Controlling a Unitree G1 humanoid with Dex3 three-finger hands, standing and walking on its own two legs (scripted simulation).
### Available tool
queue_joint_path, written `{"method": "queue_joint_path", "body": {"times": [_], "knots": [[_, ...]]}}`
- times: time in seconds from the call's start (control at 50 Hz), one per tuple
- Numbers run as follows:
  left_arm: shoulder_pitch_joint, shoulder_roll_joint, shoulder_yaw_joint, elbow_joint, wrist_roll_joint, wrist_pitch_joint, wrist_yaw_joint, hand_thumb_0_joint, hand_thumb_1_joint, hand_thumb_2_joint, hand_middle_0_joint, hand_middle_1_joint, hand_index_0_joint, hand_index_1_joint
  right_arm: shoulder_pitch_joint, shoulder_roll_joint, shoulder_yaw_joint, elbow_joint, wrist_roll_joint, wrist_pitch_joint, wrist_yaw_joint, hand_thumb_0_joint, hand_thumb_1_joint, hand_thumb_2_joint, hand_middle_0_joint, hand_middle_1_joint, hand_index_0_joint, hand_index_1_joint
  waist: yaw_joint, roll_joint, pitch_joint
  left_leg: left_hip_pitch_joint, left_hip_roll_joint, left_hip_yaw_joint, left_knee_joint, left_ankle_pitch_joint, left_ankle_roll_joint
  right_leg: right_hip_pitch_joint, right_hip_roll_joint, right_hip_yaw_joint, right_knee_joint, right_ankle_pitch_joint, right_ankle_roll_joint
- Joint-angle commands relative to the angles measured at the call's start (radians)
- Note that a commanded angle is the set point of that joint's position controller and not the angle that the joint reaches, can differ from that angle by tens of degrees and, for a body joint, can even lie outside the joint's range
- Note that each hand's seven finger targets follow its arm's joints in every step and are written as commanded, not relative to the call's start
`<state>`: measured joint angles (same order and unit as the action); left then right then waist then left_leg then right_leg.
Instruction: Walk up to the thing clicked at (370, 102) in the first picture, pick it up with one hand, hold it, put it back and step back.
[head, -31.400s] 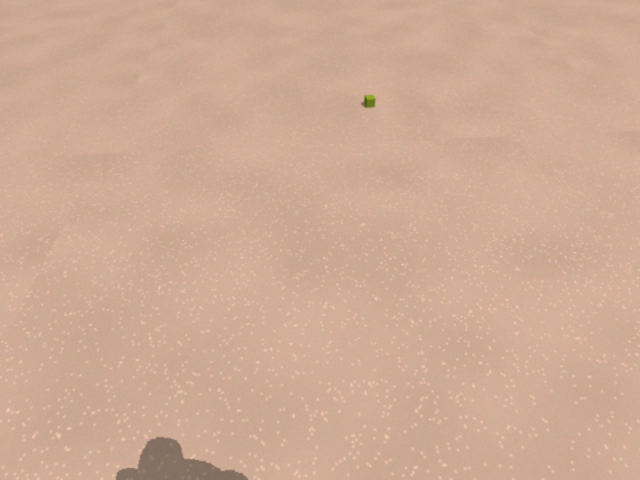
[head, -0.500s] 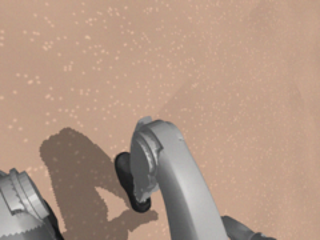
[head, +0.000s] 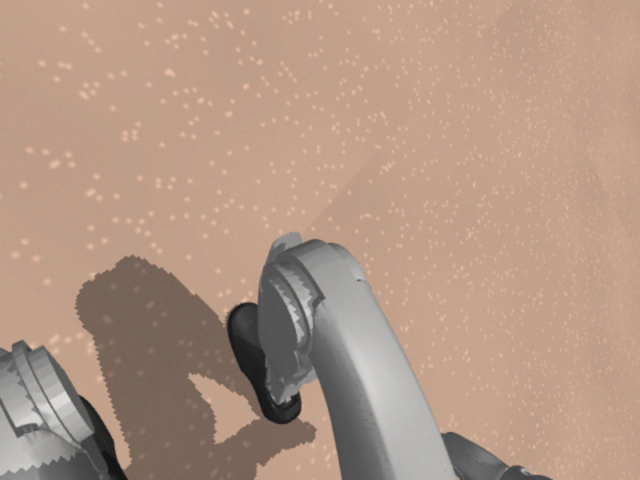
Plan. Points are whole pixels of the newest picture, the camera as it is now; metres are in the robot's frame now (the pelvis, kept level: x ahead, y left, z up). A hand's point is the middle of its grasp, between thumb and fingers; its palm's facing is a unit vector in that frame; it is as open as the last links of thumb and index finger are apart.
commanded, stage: go down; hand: left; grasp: from above
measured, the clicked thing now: out of the picture +0.39 +0.42 -0.29
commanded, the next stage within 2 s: withdraw in 0.68 s
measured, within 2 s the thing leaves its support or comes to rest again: neither
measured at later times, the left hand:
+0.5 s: hand out of the picture +0.39 +0.42 -0.22, palm faces +0.09 -0.45 -0.89, open 12.3 cm
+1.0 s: hand out of the picture +0.35 +0.45 -0.02, palm faces +0.08 -0.43 -0.90, open 13.3 cm
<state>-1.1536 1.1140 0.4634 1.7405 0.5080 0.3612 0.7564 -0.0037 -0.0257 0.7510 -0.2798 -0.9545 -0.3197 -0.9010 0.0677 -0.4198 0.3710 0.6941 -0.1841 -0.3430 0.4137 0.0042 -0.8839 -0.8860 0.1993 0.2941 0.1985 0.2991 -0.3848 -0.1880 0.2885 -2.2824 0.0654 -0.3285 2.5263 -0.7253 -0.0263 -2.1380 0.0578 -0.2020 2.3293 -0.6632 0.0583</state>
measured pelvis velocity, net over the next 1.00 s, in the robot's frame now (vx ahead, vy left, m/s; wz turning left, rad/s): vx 0.00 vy -0.01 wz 0.15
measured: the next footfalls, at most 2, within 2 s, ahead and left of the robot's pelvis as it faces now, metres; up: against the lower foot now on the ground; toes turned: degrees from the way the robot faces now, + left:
none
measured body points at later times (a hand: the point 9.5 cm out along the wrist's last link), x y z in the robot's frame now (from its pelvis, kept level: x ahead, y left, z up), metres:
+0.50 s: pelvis +0.00 +0.00 +0.00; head +0.27 +0.13 +0.33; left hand +0.38 +0.44 -0.17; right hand +0.05 -0.25 -0.05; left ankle +0.06 +0.14 -0.28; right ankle +0.12 -0.12 -0.28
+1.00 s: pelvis +0.00 -0.01 +0.06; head +0.20 +0.06 +0.46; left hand +0.34 +0.47 +0.03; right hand +0.11 -0.28 -0.05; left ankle +0.06 +0.13 -0.28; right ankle +0.12 -0.12 -0.28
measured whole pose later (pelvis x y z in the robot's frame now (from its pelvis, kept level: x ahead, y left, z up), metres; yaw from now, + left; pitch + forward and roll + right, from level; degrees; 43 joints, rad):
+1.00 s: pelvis +0.00 -0.01 +0.06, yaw +9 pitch +33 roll -6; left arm -1.13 0.83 0.32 1.55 0.61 0.57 0.43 0.00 -0.35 0.89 -0.10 -1.02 -0.13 -0.97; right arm 0.14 -0.34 0.05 0.86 -0.08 -0.28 0.26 0.01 -0.88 -0.88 0.20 0.29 0.20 0.30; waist -0.20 0.01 -0.12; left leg -2.18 0.08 -0.13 2.25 -0.66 -0.02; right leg -2.12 0.01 -0.06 2.19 -0.66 0.02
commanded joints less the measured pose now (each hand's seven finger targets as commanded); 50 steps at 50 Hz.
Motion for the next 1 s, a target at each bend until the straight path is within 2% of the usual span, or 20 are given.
{"method": "queue_joint_path", "body": {"times": [0.0, 0.06, 0.08, 0.16, 0.26, 0.32, 0.34, 0.42, 0.44, 0.48, 0.52, 0.54, 0.58, 0.6, 0.66, 0.74, 0.82, 0.88, 0.94, 0.98], "knots": [[-0.175, 0.244, -0.031, -0.085, 0.023, -0.003, 0.035, 0.000, -0.064, 0.758, -0.249, -0.954, -0.292, -0.909, 0.214, -0.354, -0.093, 0.049, 0.006, -0.006, -0.005, 0.000, -0.871, -0.885, 0.201, 0.300, 0.201, 0.300, -0.059, 0.572, -0.636, 0.493, 0.037, 0.107, -0.266, 0.194, 0.017, 0.344, 0.021, -0.108, -0.196, 0.269, -0.051], [-0.181, 0.246, -0.036, -0.101, 0.025, -0.004, 0.038, 0.000, -0.052, 0.761, -0.247, -0.971, -0.295, -0.921, 0.210, -0.351, -0.092, 0.055, 0.006, -0.008, -0.002, 0.000, -0.870, -0.885, 0.201, 0.300, 0.201, 0.300, -0.062, 0.575, -0.627, 0.487, 0.034, 0.109, -0.265, 0.198, 0.019, 0.333, 0.017, -0.106, -0.190, 0.273, -0.050], [-0.169, 0.235, -0.035, -0.099, 0.015, -0.006, 0.034, 0.000, -0.132, 0.800, -0.184, -1.036, -0.236, -0.984, 0.214, -0.349, -0.091, 0.048, 0.005, -0.009, -0.002, 0.000, -0.887, -0.884, 0.203, 0.300, 0.202, 0.300, -0.065, 0.549, -0.623, 0.477, 0.031, 0.112, -0.259, 0.192, 0.021, 0.341, 0.019, -0.102, -0.196, 0.270, -0.048], [-0.171, 0.249, -0.023, -0.111, 0.015, -0.005, 0.024, 0.000, -0.199, 0.839, -0.184, -0.993, -0.220, -0.957, 0.211, -0.345, -0.093, 0.052, 0.009, -0.011, -0.004, 0.000, -0.886, -0.884, 0.203, 0.300, 0.202, 0.300, -0.045, 0.586, -0.651, 0.506, 0.036, 0.113, -0.265, 0.209, 0.013, 0.337, 0.020, -0.102, -0.191, 0.277, -0.051], [-0.182, 0.275, -0.024, -0.173, 0.052, 0.013, -0.004, 0.000, -0.167, 0.860, -0.201, -0.998, -0.236, -0.962, 0.226, -0.330, -0.104, 0.042, 0.019, -0.005, -0.008, 0.000, -0.882, -0.883, 0.203, 0.299, 0.202, 0.299, -0.017, 0.623, -0.714, 0.497, 0.032, 0.138, -0.263, 0.259, 0.015, 0.370, 0.023, -0.087, -0.199, 0.308, -0.052], [-0.170, 0.294, -0.001, -0.246, 0.078, 0.028, -0.029, 0.000, -0.201, 0.830, -0.176, -0.980, -0.213, -0.943, 0.235, -0.322, -0.132, 0.044, 0.023, -0.003, -0.018, 0.000, -0.881, -0.883, 0.202, 0.299, 0.202, 0.299, 0.017, 0.669, -0.766, 0.532, 0.032, 0.149, -0.276, 0.274, 0.006, 0.362, 0.022, -0.079, -0.188, 0.308, -0.056], [-0.142, 0.292, 0.016, -0.261, 0.088, 0.037, -0.033, 0.000, -0.208, 0.833, -0.175, -0.978, -0.211, -0.941, 0.244, -0.319, -0.146, 0.057, 0.028, 0.000, -0.021, 0.000, -0.882, -0.883, 0.202, 0.299, 0.202, 0.299, 0.046, 0.692, -0.792, 0.554, 0.035, 0.145, -0.292, 0.287, -0.002, 0.358, 0.020, -0.084, -0.179, 0.307, -0.060], [-0.118, 0.200, 0.002, -0.364, 0.109, 0.081, -0.075, 0.000, -0.251, 0.831, -0.124, -1.012, -0.170, -0.965, 0.282, -0.300, -0.212, 0.060, 0.040, 0.015, -0.027, 0.000, -0.876, -0.880, 0.202, 0.299, 0.202, 0.299, 0.076, 0.721, -0.868, 0.580, 0.030, 0.153, -0.319, 0.324, -0.005, 0.314, 0.020, -0.071, -0.179, 0.316, -0.068], [-0.113, 0.154, -0.021, -0.378, 0.102, 0.091, -0.087, 0.000, -0.273, 0.842, -0.117, -1.016, -0.158, -0.973, 0.273, -0.302, -0.231, 0.046, 0.044, 0.012, -0.033, 0.000, -0.879, -0.882, 0.202, 0.299, 0.202, 0.299, 0.078, 0.711, -0.874, 0.556, 0.025, 0.165, -0.325, 0.301, 0.000, 0.317, 0.021, -0.062, -0.191, 0.305, -0.069], [-0.119, 0.137, -0.028, -0.453, 0.106, 0.106, -0.111, 0.000, -0.296, 0.856, -0.105, -1.026, -0.145, -0.986, 0.315, -0.271, -0.251, 0.089, 0.056, 0.022, -0.039, 0.000, -0.878, -0.881, 0.202, 0.299, 0.202, 0.299, 0.105, 0.700, -0.911, 0.564, 0.020, 0.173, -0.331, 0.305, 0.004, 0.293, 0.022, -0.046, -0.199, 0.306, -0.071], [-0.116, 0.038, -0.072, -0.471, 0.087, 0.121, -0.136, 0.000, -0.316, 0.871, -0.085, -1.041, -0.125, -1.000, 0.290, -0.270, -0.287, 0.069, 0.071, 0.022, -0.047, 0.000, -0.874, -0.880, 0.202, 0.299, 0.202, 0.299, 0.120, 0.681, -0.939, 0.558, 0.015, 0.175, -0.353, 0.281, 0.004, 0.259, 0.017, -0.040, -0.199, 0.280, -0.078], [-0.121, 0.050, -0.071, -0.509, 0.093, 0.127, -0.147, 0.000, -0.330, 0.883, -0.079, -1.046, -0.116, -1.007, 0.317, -0.264, -0.299, 0.097, 0.075, 0.029, -0.052, 0.000, -0.874, -0.880, 0.202, 0.299, 0.202, 0.299, 0.126, 0.689, -0.951, 0.581, 0.013, 0.176, -0.364, 0.292, 0.004, 0.251, 0.016, -0.033, -0.200, 0.286, -0.078], [-0.106, -0.022, -0.109, -0.495, 0.092, 0.147, -0.165, 0.000, -0.342, 0.884, -0.079, -1.046, -0.114, -1.010, 0.300, -0.248, -0.317, 0.094, 0.090, 0.036, -0.064, 0.000, -0.877, -0.881, 0.202, 0.299, 0.201, 0.299, 0.143, 0.650, -0.952, 0.559, 0.006, 0.187, -0.394, 0.238, 0.010, 0.233, 0.012, -0.022, -0.232, 0.240, -0.082], [-0.116, 0.000, -0.104, -0.533, 0.095, 0.152, -0.179, 0.000, -0.340, 0.884, -0.075, -1.050, -0.112, -1.012, 0.313, -0.243, -0.329, 0.113, 0.095, 0.041, -0.070, 0.000, -0.873, -0.879, 0.202, 0.299, 0.202, 0.299, 0.153, 0.647, -0.964, 0.566, 0.002, 0.194, -0.403, 0.225, 0.013, 0.228, 0.013, -0.010, -0.240, 0.226, -0.083], [-0.130, -0.058, -0.130, -0.532, 0.092, 0.171, -0.201, 0.000, -0.341, 0.882, -0.072, -1.060, -0.111, -1.021, 0.306, -0.223, -0.363, 0.129, 0.110, 0.049, -0.091, 0.000, -0.873, -0.880, 0.203, 0.299, 0.202, 0.299, 0.170, 0.614, -0.980, 0.591, -0.005, 0.202, -0.451, 0.188, 0.015, 0.198, 0.005, 0.005, -0.265, 0.180, -0.088], [-0.177, -0.067, -0.141, -0.481, 0.090, 0.194, -0.225, 0.000, -0.326, 0.869, -0.089, -1.044, -0.127, -1.006, 0.306, -0.198, -0.385, 0.151, 0.125, 0.062, -0.118, 0.000, -0.872, -0.880, 0.202, 0.299, 0.201, 0.299, 0.152, 0.498, -0.929, 0.551, -0.012, 0.221, -0.475, 0.130, 0.031, 0.198, 0.006, 0.041, -0.337, 0.109, -0.083], [-0.218, -0.041, -0.136, -0.425, 0.094, 0.210, -0.253, 0.000, -0.371, 0.899, -0.086, -0.998, -0.128, -0.951, 0.288, -0.168, -0.395, 0.162, 0.124, 0.062, -0.143, 0.000, -0.868, -0.881, 0.201, 0.299, 0.201, 0.299, 0.172, 0.440, -0.942, 0.551, -0.022, 0.257, -0.493, 0.126, 0.039, 0.231, 0.001, 0.075, -0.390, 0.066, -0.080], [-0.254, -0.029, -0.156, -0.354, 0.119, 0.206, -0.287, 0.000, -0.377, 0.903, -0.085, -1.000, -0.125, -0.955, 0.285, -0.137, -0.388, 0.175, 0.118, 0.058, -0.159, 0.000, -0.870, -0.882, 0.201, 0.300, 0.201, 0.300, 0.157, 0.367, -0.910, 0.486, -0.026, 0.283, -0.485, 0.131, 0.048, 0.289, 0.003, 0.100, -0.421, 0.051, -0.070], [-0.268, -0.027, -0.176, -0.300, 0.156, 0.197, -0.308, 0.000, -0.403, 0.922, -0.072, -1.015, -0.110, -0.973, 0.276, -0.136, -0.397, 0.175, 0.113, 0.048, -0.169, 0.000, -0.871, -0.883, 0.201, 0.300, 0.201, 0.300, 0.172, 0.370, -0.901, 0.465, -0.031, 0.293, -0.496, 0.132, 0.047, 0.294, -0.002, 0.109, -0.425, 0.034, -0.074], [-0.252, -0.048, -0.197, -0.247, 0.178, 0.188, -0.328, 0.000, -0.409, 0.925, -0.069, -1.023, -0.107, -0.981, 0.289, -0.130, -0.389, 0.175, 0.106, 0.045, -0.172, 0.000, -0.871, -0.883, 0.201, 0.300, 0.201, 0.300, 0.156, 0.351, -0.884, 0.467, -0.029, 0.294, -0.503, 0.128, 0.046, 0.304, 0.000, 0.105, -0.433, 0.032, -0.073]]}}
